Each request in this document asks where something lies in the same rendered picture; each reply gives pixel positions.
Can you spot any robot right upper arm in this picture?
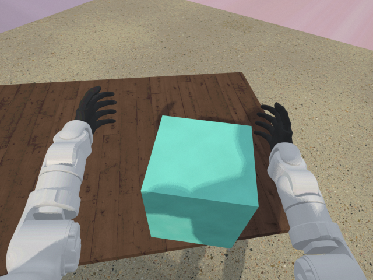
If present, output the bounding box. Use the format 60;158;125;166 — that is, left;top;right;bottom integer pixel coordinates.
294;254;365;280

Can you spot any robot left hand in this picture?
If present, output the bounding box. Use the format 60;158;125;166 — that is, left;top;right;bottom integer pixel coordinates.
74;86;117;134

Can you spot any left robot forearm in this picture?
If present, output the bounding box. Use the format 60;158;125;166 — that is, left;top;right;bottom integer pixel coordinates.
6;120;93;272

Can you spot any carton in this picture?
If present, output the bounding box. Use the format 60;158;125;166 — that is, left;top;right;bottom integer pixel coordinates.
141;115;259;249

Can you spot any right robot forearm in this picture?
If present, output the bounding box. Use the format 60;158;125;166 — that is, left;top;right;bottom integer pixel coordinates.
268;142;367;280

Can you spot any robot right hand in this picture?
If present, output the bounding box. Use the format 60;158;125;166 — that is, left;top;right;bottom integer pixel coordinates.
254;102;293;151

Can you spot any robot left upper arm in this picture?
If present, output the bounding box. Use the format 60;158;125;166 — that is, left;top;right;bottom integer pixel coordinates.
0;220;81;280

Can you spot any table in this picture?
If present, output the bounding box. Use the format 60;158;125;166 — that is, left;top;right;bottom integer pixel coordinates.
0;72;290;277

